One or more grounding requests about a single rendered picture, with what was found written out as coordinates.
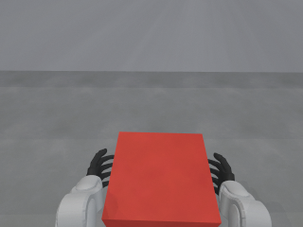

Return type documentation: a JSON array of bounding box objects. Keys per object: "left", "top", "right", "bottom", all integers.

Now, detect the carton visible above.
[{"left": 101, "top": 131, "right": 222, "bottom": 227}]

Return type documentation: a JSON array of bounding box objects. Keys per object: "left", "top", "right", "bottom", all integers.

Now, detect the right robot forearm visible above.
[{"left": 218, "top": 181, "right": 272, "bottom": 227}]

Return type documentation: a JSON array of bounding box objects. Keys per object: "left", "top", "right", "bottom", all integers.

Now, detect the right robot hand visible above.
[{"left": 207, "top": 152, "right": 235, "bottom": 196}]

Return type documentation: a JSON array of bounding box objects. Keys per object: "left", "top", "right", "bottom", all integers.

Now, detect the left robot forearm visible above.
[{"left": 55, "top": 175, "right": 103, "bottom": 227}]

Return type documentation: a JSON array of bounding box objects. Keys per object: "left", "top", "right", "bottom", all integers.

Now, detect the left robot hand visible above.
[{"left": 86, "top": 148, "right": 115, "bottom": 188}]

